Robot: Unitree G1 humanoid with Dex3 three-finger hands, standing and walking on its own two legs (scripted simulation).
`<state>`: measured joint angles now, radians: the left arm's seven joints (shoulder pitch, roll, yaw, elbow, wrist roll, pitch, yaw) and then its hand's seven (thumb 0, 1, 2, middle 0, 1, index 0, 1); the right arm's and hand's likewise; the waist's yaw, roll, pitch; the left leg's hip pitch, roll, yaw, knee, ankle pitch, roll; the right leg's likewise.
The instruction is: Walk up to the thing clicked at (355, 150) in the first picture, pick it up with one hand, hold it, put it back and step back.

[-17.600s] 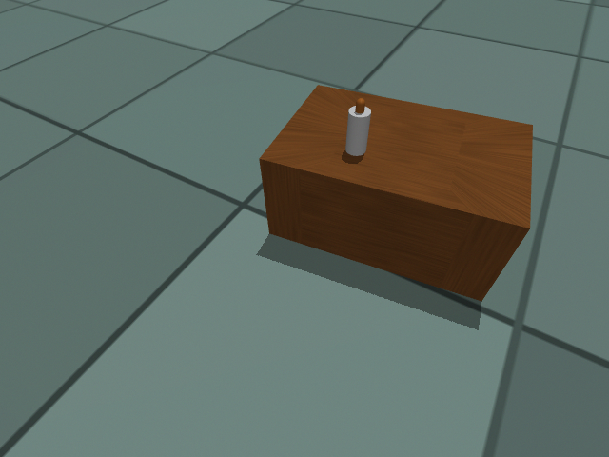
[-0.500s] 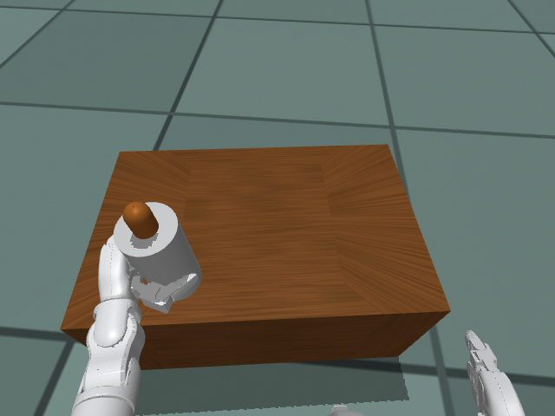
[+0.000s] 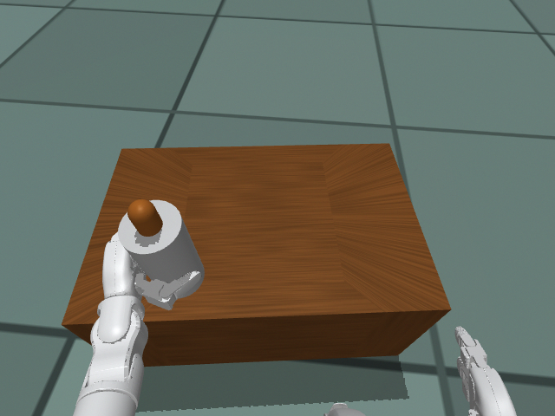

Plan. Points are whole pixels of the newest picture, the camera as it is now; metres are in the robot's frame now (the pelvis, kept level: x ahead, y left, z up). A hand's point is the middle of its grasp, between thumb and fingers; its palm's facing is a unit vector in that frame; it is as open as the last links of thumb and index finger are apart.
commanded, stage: crouch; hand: left
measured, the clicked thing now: (163, 246) +0.35 +0.16 +0.07
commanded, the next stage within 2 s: lower in 1.12 s
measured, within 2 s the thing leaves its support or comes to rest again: neither
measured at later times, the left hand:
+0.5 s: hand (186, 236) +0.45 +0.17 -0.07, palm faces +0.16 -0.99 -0.01, open 10.6 cm
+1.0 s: hand (192, 231) +0.50 +0.18 -0.13, palm faces +0.16 -0.99 -0.02, open 10.6 cm
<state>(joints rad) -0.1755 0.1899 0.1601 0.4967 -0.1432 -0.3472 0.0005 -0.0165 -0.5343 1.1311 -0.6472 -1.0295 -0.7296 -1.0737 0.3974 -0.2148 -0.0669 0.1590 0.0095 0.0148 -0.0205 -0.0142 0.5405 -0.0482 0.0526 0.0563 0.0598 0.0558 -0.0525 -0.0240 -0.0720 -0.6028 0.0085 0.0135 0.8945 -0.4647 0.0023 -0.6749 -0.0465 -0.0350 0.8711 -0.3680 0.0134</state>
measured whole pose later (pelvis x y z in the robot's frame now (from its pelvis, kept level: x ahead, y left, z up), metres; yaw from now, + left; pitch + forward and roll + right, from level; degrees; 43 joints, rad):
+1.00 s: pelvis -0.04 +0.00 -0.10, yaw -1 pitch +30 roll -3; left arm -0.86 0.57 0.46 1.26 0.00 -0.57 0.01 -0.02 -0.52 1.14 -0.63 -1.04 -0.72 -1.08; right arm 0.38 -0.28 -0.03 -0.19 -0.07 -0.01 0.07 -0.01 0.54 -0.05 0.06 0.06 0.07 0.06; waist -0.35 -0.03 -0.13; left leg -1.34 0.04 -0.04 1.42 -0.60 0.00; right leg -1.38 -0.03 -0.07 1.32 -0.45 0.00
